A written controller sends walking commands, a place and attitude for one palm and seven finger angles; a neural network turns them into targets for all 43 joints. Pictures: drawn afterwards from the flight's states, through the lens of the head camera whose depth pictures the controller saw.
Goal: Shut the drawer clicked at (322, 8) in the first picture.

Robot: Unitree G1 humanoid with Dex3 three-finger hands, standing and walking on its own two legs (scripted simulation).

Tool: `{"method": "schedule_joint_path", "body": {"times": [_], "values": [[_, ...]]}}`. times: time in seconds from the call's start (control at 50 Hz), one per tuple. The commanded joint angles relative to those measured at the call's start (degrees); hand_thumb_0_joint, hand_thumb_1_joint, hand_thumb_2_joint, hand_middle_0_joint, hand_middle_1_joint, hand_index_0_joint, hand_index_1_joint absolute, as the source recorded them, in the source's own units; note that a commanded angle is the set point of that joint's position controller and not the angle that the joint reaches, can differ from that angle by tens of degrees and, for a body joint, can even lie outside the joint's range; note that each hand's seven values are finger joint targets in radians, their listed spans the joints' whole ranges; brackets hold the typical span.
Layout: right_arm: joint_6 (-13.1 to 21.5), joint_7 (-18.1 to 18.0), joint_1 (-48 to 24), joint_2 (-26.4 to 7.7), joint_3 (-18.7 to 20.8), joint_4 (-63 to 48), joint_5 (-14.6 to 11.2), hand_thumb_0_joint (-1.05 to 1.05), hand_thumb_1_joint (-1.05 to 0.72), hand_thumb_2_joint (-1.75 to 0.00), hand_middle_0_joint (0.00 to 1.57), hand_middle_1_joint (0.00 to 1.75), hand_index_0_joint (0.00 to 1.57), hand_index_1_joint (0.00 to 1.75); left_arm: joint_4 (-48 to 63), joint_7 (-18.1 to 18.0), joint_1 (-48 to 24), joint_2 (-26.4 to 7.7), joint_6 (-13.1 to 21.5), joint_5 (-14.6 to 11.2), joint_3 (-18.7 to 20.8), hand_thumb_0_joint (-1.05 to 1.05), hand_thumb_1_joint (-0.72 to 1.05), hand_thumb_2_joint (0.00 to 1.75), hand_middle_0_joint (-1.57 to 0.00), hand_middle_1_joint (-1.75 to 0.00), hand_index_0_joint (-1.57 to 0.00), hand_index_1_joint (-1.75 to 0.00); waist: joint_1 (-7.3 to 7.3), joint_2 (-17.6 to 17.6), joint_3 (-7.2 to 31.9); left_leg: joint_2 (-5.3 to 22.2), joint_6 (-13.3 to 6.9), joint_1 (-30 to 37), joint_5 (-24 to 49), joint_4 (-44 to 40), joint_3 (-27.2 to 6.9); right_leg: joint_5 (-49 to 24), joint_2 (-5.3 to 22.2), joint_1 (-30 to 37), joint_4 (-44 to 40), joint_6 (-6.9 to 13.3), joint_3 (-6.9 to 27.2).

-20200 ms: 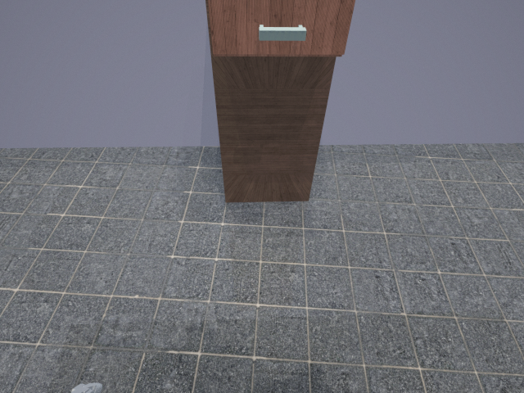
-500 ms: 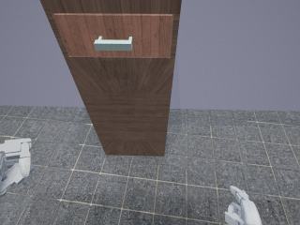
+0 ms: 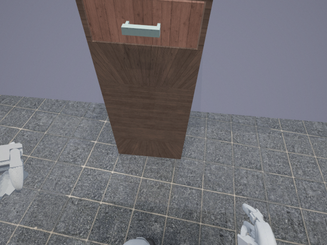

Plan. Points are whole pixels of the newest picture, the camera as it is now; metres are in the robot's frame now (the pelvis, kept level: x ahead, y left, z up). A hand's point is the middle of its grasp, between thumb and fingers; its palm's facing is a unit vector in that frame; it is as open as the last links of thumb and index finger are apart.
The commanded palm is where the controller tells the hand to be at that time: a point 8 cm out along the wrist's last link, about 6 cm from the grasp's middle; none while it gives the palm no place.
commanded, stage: step back with the hand held close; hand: left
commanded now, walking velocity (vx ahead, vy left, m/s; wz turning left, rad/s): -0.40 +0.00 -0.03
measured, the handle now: (142, 27) +0.73 +0.13 +0.16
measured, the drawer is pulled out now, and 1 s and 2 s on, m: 0.00 0.00 0.00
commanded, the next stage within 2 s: stop stepping back and stand still in 0.40 s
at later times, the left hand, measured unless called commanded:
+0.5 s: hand out of the picture +0.12 +0.25 +0.18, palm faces +0.30 -0.86 -0.40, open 3.2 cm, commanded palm +0.07 +0.30 +0.19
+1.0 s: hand out of the picture +0.06 +0.31 +0.16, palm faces +0.33 -0.87 -0.36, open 3.2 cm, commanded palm +0.01 +0.35 +0.19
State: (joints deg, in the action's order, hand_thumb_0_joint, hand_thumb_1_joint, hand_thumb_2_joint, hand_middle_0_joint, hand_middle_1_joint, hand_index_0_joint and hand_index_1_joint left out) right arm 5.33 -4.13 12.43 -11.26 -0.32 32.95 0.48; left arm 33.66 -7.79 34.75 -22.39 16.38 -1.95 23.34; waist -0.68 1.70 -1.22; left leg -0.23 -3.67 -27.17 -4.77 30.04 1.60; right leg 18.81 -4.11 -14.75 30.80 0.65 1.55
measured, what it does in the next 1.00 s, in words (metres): walks backwards: right foot, then left foot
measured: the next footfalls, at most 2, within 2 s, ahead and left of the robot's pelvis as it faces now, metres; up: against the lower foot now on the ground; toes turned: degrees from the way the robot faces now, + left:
right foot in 0.44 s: -0.09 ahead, -0.11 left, +0.00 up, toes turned -3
left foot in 0.58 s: +0.04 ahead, +0.09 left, +0.00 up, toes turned -5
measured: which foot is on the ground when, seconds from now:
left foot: down 0.00-0.46, up 0.48-0.56, down 0.58-0.82, up 0.84-0.98, down 1.00-1.00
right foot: down 0.00-0.24, up 0.26-0.42, down 0.44-0.60, up 0.62-0.80, down 0.82-1.00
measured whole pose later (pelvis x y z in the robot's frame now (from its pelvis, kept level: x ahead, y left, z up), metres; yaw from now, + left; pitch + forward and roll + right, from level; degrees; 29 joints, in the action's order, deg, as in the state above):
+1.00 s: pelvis -0.15 +0.08 +0.00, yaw -5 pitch -1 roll -3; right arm 3.9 -5.3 16.5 -12.6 0.2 38.8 0.7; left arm 31.9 -8.6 33.8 -21.1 9.9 -1.5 19.8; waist 0.0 -0.7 3.7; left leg 1.3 -1.3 -20.4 -19.6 37.2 0.5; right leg 20.7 -0.5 -12.1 33.4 1.3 -5.1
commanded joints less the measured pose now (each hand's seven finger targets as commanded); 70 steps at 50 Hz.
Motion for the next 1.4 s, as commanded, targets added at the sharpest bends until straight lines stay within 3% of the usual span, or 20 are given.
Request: {"method": "schedule_joint_path", "body": {"times": [0.0, 0.14, 0.24, 0.34, 0.38, 0.42, 0.44, 0.48, 0.56, 0.62, 0.74, 0.84, 0.94, 0.98, 1.02, 1.12, 1.22, 1.28, 1.3, 1.38], "values": [[2.8, 0.1, -4.2, -7.9, 3.9, -7.4, -0.8, 0.0, -0.9, -0.9, 0.2, 0.3, 0.2, 0.3, 11.6, -0.7, -0.8, -9.2, 3.8, -1.5, 3.6, 0.0, 0.9, 0.9, -1.4, -1.6, -1.4, -1.6, 1.38, -4.2, 12.1, 4.8, 2.3, 17.4, -3.8, -0.6, -4.8, -15.0, 7.6, -4.6, -8.1, 0.9, 7.0], [0.6, -0.8, -6.1, -6.9, 3.4, -7.5, -0.6, 0.0, -0.9, -0.9, 0.2, 0.3, 0.2, 0.3, 11.6, -1.5, -2.7, -11.0, 3.0, -1.4, 4.7, 0.0, 0.9, 0.9, -1.4, -1.6, -1.4, -1.6, 2.19, -2.1, 3.4, 2.2, 3.6, 18.1, -6.5, 4.3, -6.8, -6.0, 9.9, -17.4, -11.2, 3.3, 7.1], [2.5, -0.8, -6.9, -9.3, 4.1, -9.0, 1.1, 0.0, -0.9, -0.9, 0.2, 0.3, 0.2, 0.3, 11.3, -0.4, -1.4, -11.8, 4.2, -1.1, 8.4, 0.0, 0.9, 0.9, -1.4, -1.6, -1.4, -1.6, 0.25, 15.5, 5.5, 19.5, -2.4, -13.2, -41.9, -32.0, -26.9, 9.3, -4.8, 12.5, 21.0, 0.1, -0.8], [3.9, 1.2, -5.0, -6.9, 4.1, -7.4, 0.6, 0.0, -0.9, -0.9, 0.2, 0.3, 0.2, 0.3, 12.2, -0.2, 1.2, -8.1, 3.1, -3.0, 2.9, 0.0, 0.9, 0.9, -1.4, -1.6, -1.4, -1.6, 0.02, 10.6, 11.9, 13.3, 2.4, 6.7, -19.9, -23.3, -11.0, 13.5, -1.8, 4.9, 5.3, 1.6, -4.1], [3.3, 1.4, -4.3, -6.8, 4.0, -6.7, 0.6, 0.0, -0.9, -0.9, 0.2, 0.3, 0.2, 0.3, 12.9, -0.4, 0.3, -9.8, 2.9, -3.0, 3.7, 0.0, 0.9, 0.9, -1.4, -1.6, -1.4, -1.6, 0.38, 7.7, 11.2, 10.3, 5.0, 10.0, -15.6, -16.8, -7.1, 8.0, 1.8, 4.4, -9.3, 2.2, -2.0], [2.2, 0.9, -3.7, -6.2, 3.4, -5.7, 0.3, 0.0, -0.9, -0.9, 0.2, 0.3, 0.2, 0.3, 14.4, -1.0, -4.5, -12.6, 3.7, -2.7, 4.4, 0.0, 0.9, 0.9, -1.4, -1.6, -1.4, -1.6, 1.78, -6.2, 7.6, 3.3, 6.4, 22.8, -9.8, 9.0, -3.3, 6.7, 17.5, -18.3, -23.1, 6.8, 14.5], [2.4, 0.7, -3.8, -5.4, 2.5, -5.0, 1.6, 0.0, -0.9, -0.9, 0.2, 0.3, 0.2, 0.3, 15.1, -1.6, -7.5, -14.3, 3.9, -1.9, 5.6, 0.0, 0.9, 0.9, -1.4, -1.6, -1.4, -1.6, 1.47, -6.9, 6.0, 1.0, 6.8, 21.7, -12.5, 16.6, -2.0, -1.5, 21.8, -20.4, -23.0, 8.7, 12.6], [2.2, 0.3, -5.9, -6.7, 3.7, -5.0, 0.3, 0.0, -0.9, -0.9, 0.2, 0.3, 0.2, 0.3, 10.2, -0.7, -6.4, -10.2, 0.7, -1.1, 2.3, 0.0, 0.9, 0.9, -1.4, -1.6, -1.4, -1.6, 1.26, -14.1, 4.9, -0.9, 5.8, 15.0, -16.8, 24.7, -4.6, -2.0, 19.8, -19.8, -17.2, 8.9, 9.0], [3.0, -1.4, -5.8, -8.6, 2.1, -7.2, -0.5, 0.0, -0.9, -0.9, 0.2, 0.3, 0.2, 0.3, 13.4, -0.5, -3.9, -11.1, -0.2, -1.3, 4.2, 0.0, 0.9, 0.9, -1.4, -1.6, -1.4, -1.6, 0.68, 12.6, 2.7, 9.7, 0.7, 11.6, 1.7, -13.0, -16.4, -0.4, 2.3, -5.9, 3.7, -1.0, -2.6], [5.3, -0.4, -4.0, -6.6, 2.2, -7.6, 0.7, 0.0, -0.9, -0.9, 0.2, 0.3, 0.2, 0.3, 17.4, -0.6, -1.5, -12.3, 0.8, -1.6, 7.3, 0.0, 0.9, 0.9, -1.4, -1.6, -1.4, -1.6, 0.24, 14.6, 8.6, 15.4, 1.6, 7.7, -36.5, -29.1, -30.2, 13.4, -0.9, -0.2, 18.4, -0.1, 1.4], [3.8, 0.5, -3.7, -6.8, 2.4, -7.3, 0.7, 0.0, -0.9, -0.9, 0.2, 0.3, 0.2, 0.3, 13.2, -1.0, 7.8, -8.2, -2.4, -0.9, 3.1, 0.0, 0.9, 0.9, -1.4, -1.6, -1.4, -1.6, 0.35, 8.8, 6.3, 5.7, 7.0, 0.4, -27.7, -22.9, -9.0, 8.3, -1.9, 16.1, -7.5, 1.5, -6.7], [0.6, -0.4, -3.4, -6.3, 3.2, -4.5, 0.1, 0.0, -0.9, -0.9, 0.2, 0.3, 0.2, 0.3, 8.6, -1.3, -1.0, -9.7, -3.4, -1.6, 5.0, 0.0, 0.9, 0.9, -1.4, -1.6, -1.4, -1.6, 1.8, -13.3, 4.1, 0.7, 5.0, 4.6, -13.6, 23.7, -4.9, 21.3, 22.0, -8.4, -21.2, 12.1, 14.9], [2.1, -2.1, -4.9, -7.5, 2.4, -3.8, 0.0, 0.0, -0.9, -0.9, 0.2, 0.3, 0.2, 0.3, 8.8, -2.0, -9.5, -7.7, -3.3, 0.6, 0.3, 0.0, 0.9, 0.9, -1.4, -1.6, -1.4, -1.6, 2.93, -1.0, -3.5, 2.4, 2.1, 13.4, -17.4, 0.8, -0.1, 19.6, 13.9, -11.7, -8.3, 6.5, 2.0], [3.8, -2.5, -4.5, -9.0, 2.6, -6.0, -0.2, 0.0, -0.9, -0.9, 0.2, 0.3, 0.2, 0.3, 15.4, -2.3, -9.6, -9.1, -1.7, 0.4, 1.8, 0.0, 0.9, 0.9, -1.4, -1.6, -1.4, -1.6, 2.3, 16.5, -2.4, 14.0, -3.2, 18.0, -21.1, -14.4, -22.6, 12.4, 3.8, -15.6, 11.6, 0.8, -5.3], [5.6, -1.2, -4.3, -6.3, 1.8, -5.3, 1.0, 0.0, -0.9, -0.9, 0.2, 0.3, 0.2, 0.3, 18.6, -2.0, -8.5, -12.4, 0.0, 0.4, 5.0, 0.0, 0.9, 0.9, -1.4, -1.6, -1.4, -1.6, 2.06, 14.8, -0.7, 19.4, -3.9, 10.7, -37.1, -25.8, -38.3, 12.6, 2.8, -13.8, 27.2, 0.6, 0.3], [4.7, 0.9, -4.3, -6.2, 2.0, -5.4, 0.8, 0.0, -0.9, -0.9, 0.2, 0.3, 0.2, 0.3, 13.9, -2.0, 4.8, -7.5, -1.2, 0.4, 3.7, 0.0, 0.9, 0.9, -1.4, -1.6, -1.4, -1.6, 0.49, 10.5, 1.3, 12.4, -0.6, 1.8, -29.7, -24.1, -14.3, 5.7, 2.0, 1.9, 13.2, 0.4, -5.9], [2.1, -0.3, -3.4, -6.7, 2.2, -6.1, 0.6, 0.0, -0.9, -0.9, 0.2, 0.3, 0.2, 0.3, 8.4, -1.9, 3.1, -6.8, -3.5, 0.0, 2.0, 0.0, 0.9, 0.9, -1.4, -1.6, -1.4, -1.6, 1.59, 6.7, 1.7, 9.3, 2.0, 3.2, -27.1, -19.6, -9.4, 5.5, 0.7, 11.1, -7.9, 1.0, -7.7], [1.1, -0.7, -3.2, -5.5, 2.0, -5.9, 0.9, 0.0, -0.9, -0.9, 0.2, 0.3, 0.2, 0.3, 8.5, -1.6, 0.2, -9.2, -3.4, -0.6, 3.9, 0.0, 0.9, 0.9, -1.4, -1.6, -1.4, -1.6, 2.49, 0.2, 4.4, 5.1, 3.4, 9.0, -13.0, -5.3, -5.3, -0.7, 10.2, 7.0, -15.2, 4.6, 3.5], [3.0, 4.9, -2.3, -12.8, 4.0, 6.0, -0.7, 0.0, -0.9, -0.9, 0.2, 0.3, 0.2, 0.3, -37.7, 6.2, -3.3, 1.5, -11.5, 5.3, -14.8, 0.0, 0.9, 0.9, -1.4, -1.6, -1.4, -1.6, 3.32, -3.3, 5.1, 5.5, 2.9, 6.3, -0.8, 10.4, -4.0, -30.0, 18.5, 2.4, -3.5, 5.4, 2.1], [-4.3, 4.4, 1.3, -8.0, 3.6, 5.1, 0.6, 0.0, -0.9, -0.9, 0.2, 0.3, 0.2, 0.3, -47.0, 7.0, -13.4, 3.4, -16.8, 4.3, -17.7, 0.0, 0.9, 0.9, -1.24, -1.43, -1.24, -1.43, 2.81, -20.1, 2.2, 2.2, 2.2, 6.8, -9.1, 14.1, -2.8, -6.4, 15.5, -7.0, -5.4, 6.8, 1.0]]}}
